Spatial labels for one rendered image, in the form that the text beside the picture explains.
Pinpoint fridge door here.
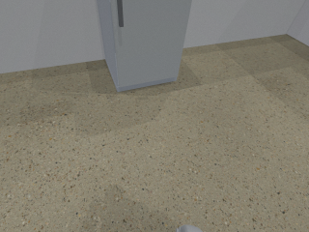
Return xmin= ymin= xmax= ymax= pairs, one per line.
xmin=110 ymin=0 xmax=192 ymax=88

